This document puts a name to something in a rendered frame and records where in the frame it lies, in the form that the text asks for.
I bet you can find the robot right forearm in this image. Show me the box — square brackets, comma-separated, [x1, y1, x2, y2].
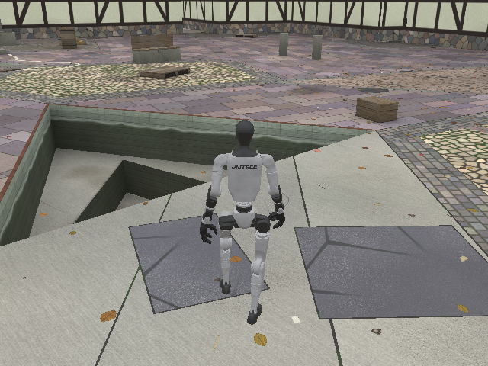
[271, 184, 284, 214]

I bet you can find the robot right upper arm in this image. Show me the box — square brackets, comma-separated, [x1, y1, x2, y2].
[260, 154, 279, 195]

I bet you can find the robot left forearm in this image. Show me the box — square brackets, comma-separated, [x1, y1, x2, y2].
[201, 186, 217, 224]

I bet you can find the robot left foot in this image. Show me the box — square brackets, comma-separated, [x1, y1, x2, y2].
[220, 279, 231, 294]

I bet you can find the robot right thigh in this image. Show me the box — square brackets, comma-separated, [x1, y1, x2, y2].
[251, 214, 271, 275]

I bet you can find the robot left upper arm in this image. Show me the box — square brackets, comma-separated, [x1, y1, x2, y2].
[210, 153, 229, 197]

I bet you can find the robot right hand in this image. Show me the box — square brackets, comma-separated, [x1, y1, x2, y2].
[268, 211, 285, 229]

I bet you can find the robot left hand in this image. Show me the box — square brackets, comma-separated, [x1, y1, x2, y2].
[200, 222, 217, 244]

